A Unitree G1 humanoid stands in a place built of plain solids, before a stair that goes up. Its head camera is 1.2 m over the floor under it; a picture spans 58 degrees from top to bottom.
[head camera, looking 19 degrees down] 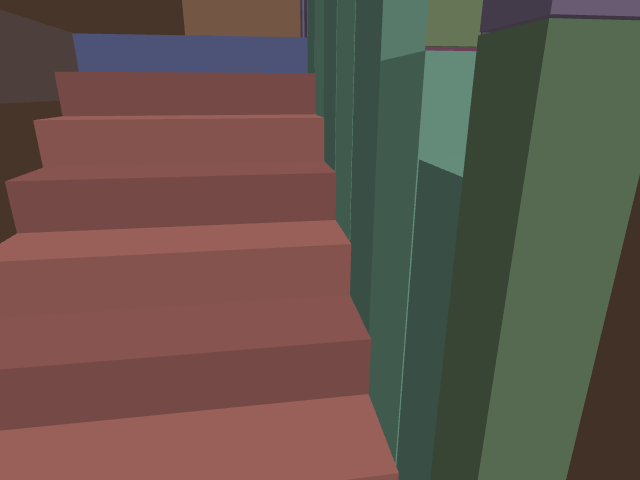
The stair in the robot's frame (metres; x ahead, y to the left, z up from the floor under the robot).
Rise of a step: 0.18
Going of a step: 0.28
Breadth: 1.13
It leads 8 degrees to the left of straight ahead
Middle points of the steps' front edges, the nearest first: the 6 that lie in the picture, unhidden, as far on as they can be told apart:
0.96 0.42 0.55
1.24 0.46 0.73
1.52 0.50 0.91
1.80 0.54 1.10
2.07 0.58 1.28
2.35 0.62 1.46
